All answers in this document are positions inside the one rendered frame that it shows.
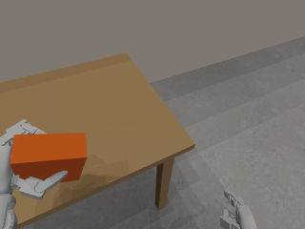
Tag robot left hand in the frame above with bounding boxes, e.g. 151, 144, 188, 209
0, 119, 69, 200

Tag table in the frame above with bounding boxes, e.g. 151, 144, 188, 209
0, 52, 195, 229

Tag robot right hand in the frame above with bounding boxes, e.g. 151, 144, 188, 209
220, 190, 257, 229

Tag robot left forearm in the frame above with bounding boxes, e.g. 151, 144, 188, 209
0, 194, 18, 229

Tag sponge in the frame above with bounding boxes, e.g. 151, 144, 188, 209
10, 133, 88, 183

